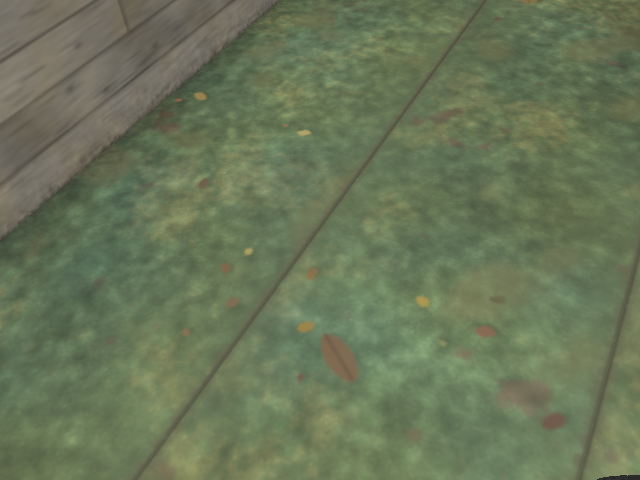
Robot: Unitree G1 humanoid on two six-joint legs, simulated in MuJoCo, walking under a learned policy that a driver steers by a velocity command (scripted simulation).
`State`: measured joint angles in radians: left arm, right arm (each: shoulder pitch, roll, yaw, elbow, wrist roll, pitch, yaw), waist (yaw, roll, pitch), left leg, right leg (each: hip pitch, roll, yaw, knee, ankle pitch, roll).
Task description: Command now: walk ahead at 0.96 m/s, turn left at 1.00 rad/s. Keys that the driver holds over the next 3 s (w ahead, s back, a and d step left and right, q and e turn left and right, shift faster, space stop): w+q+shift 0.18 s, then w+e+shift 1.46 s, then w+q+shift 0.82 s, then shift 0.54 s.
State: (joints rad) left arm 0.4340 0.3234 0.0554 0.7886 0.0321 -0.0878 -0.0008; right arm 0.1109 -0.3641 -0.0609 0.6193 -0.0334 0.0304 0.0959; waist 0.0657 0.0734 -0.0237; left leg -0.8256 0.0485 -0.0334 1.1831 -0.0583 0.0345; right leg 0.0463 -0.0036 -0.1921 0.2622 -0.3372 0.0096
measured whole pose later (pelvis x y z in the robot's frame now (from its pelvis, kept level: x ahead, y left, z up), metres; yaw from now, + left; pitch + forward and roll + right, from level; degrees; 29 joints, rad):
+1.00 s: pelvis +0.89 +0.16 -0.01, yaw -12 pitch +3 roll +0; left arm 0.45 0.32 0.09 0.83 0.00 -0.06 -0.02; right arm -0.04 -0.25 0.06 0.56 -0.03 -0.07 0.02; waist 0.15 0.00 0.01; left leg -0.62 0.09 -0.09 0.54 0.01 -0.04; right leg 0.04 0.14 0.25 0.34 -0.40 -0.13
